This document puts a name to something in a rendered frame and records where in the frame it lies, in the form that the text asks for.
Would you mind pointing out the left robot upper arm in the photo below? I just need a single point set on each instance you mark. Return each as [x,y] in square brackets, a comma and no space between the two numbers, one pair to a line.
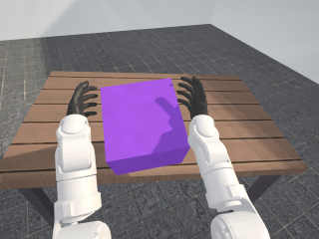
[87,230]

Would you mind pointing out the right robot forearm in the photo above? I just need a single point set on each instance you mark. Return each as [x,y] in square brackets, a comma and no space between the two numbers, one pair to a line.
[223,191]

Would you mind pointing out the carton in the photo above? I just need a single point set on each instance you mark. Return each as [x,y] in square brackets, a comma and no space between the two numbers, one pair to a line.
[143,126]

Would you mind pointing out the left robot hand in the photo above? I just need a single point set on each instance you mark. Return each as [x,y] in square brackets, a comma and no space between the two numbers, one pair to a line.
[76,106]

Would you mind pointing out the right robot upper arm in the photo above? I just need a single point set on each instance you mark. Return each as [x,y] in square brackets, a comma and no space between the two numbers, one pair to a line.
[243,224]

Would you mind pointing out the left robot forearm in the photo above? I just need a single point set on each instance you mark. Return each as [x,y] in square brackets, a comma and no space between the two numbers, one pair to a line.
[75,163]

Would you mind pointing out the table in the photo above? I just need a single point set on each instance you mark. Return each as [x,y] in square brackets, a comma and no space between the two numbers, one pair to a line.
[254,143]

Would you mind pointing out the right robot hand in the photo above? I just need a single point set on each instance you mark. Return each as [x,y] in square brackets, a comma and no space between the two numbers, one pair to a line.
[197,104]

